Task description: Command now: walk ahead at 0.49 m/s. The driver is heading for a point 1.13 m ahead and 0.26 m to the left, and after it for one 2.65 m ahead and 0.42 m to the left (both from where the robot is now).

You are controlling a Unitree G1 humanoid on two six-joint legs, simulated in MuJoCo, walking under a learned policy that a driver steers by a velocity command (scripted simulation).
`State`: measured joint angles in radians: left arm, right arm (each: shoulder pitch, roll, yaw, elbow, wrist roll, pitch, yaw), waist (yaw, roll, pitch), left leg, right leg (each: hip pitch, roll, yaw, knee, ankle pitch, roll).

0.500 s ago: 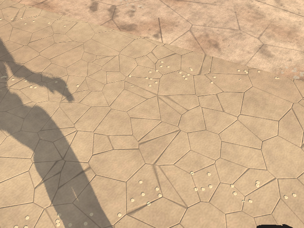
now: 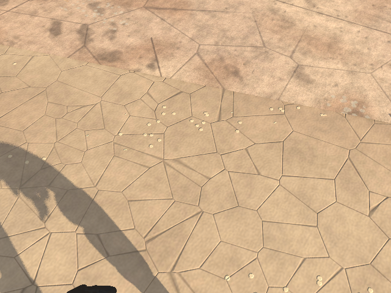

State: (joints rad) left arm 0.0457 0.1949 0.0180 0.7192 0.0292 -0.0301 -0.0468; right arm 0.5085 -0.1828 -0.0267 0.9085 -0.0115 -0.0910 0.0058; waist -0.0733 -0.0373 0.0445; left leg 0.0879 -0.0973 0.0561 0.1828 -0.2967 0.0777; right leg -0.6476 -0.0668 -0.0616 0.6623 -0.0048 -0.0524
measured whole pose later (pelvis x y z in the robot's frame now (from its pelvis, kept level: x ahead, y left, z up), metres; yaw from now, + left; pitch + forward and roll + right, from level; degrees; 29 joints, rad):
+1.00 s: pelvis +0.55 +0.05 +0.01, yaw +19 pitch +1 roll +0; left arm 0.07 0.24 0.03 0.77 0.05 -0.03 -0.02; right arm 0.40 -0.25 -0.07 0.91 0.00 -0.05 0.01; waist -0.06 -0.03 0.04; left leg -0.10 -0.15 -0.08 0.29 -0.20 0.13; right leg -0.67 -0.12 0.05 0.85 -0.11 0.05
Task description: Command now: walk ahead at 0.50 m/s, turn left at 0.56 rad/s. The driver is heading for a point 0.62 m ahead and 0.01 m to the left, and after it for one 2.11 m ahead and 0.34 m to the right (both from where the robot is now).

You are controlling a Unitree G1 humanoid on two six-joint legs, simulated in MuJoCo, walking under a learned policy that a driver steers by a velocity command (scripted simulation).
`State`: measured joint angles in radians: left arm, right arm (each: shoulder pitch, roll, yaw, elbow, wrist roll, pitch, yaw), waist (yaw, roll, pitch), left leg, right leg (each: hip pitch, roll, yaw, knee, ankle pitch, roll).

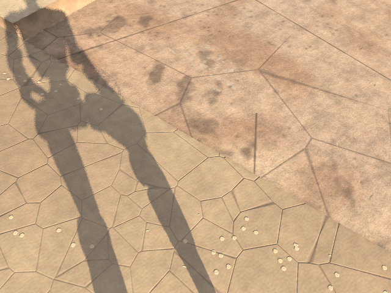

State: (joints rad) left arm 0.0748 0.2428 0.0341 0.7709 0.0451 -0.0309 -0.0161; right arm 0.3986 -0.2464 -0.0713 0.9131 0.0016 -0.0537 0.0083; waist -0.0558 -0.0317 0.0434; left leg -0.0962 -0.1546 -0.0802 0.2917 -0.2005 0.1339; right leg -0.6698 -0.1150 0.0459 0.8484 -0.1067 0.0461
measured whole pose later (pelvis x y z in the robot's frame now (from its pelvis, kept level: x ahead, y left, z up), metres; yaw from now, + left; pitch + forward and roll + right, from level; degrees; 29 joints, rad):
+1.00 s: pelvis +0.51 +0.04 +0.00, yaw +3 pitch +0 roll +1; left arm 0.26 0.26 0.07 0.90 0.03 -0.01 -0.04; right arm 0.35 -0.22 -0.04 0.93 -0.02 -0.10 -0.01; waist -0.01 -0.05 0.02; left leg -0.07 -0.04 0.17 0.26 -0.19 0.08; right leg -0.61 -0.08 0.02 1.05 -0.17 -0.05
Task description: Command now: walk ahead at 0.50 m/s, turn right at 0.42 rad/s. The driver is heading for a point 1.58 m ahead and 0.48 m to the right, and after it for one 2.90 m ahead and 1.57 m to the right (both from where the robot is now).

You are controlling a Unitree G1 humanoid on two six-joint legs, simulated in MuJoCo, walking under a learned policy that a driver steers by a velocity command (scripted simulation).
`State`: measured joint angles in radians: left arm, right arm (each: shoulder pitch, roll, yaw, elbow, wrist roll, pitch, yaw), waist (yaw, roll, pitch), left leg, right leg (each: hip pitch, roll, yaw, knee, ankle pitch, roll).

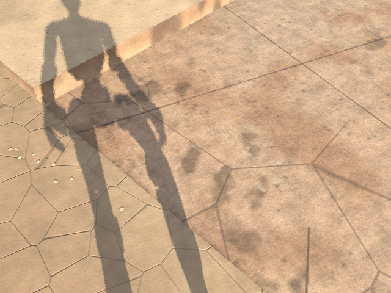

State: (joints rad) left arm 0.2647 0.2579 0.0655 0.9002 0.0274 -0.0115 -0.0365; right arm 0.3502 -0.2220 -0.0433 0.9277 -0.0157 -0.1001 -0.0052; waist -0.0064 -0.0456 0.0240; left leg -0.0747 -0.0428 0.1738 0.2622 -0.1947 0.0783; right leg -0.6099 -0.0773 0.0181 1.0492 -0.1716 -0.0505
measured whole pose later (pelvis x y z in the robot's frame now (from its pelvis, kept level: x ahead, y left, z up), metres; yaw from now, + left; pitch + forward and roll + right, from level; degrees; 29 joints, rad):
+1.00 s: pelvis +0.40 -0.07 -0.01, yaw -27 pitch -1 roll -1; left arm 0.22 0.27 0.04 0.88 0.01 0.05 0.01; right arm 0.20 -0.22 0.01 0.83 -0.02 -0.02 -0.02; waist 0.00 -0.03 0.08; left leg -0.31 -0.03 0.04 0.41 -0.09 0.07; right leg -0.30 0.07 0.10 0.86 -0.49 0.00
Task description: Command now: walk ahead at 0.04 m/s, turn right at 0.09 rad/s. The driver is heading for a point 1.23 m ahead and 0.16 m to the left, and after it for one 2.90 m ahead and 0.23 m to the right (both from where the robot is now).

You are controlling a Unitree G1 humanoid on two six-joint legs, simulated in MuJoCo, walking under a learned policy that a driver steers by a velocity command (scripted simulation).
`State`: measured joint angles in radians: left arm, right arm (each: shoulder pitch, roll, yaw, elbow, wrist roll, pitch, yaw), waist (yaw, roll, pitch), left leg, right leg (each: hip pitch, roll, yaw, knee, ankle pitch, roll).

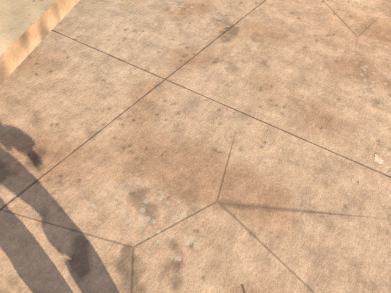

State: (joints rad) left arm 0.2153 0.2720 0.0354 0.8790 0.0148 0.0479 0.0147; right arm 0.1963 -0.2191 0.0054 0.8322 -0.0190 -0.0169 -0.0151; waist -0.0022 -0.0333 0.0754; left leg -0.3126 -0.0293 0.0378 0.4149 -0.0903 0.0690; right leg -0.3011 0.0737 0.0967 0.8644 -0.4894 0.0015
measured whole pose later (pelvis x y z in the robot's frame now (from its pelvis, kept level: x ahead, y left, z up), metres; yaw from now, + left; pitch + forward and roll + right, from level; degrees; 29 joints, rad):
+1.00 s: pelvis +0.06 -0.03 +0.00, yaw +1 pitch -1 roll +0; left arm 0.36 0.18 0.00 1.13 0.01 -0.01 0.04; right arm 0.28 -0.18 -0.01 1.14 -0.02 0.01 -0.01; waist 0.00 0.00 -0.01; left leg -0.27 -0.02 0.00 0.53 -0.31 0.05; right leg -0.04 0.06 0.04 0.38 -0.33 -0.06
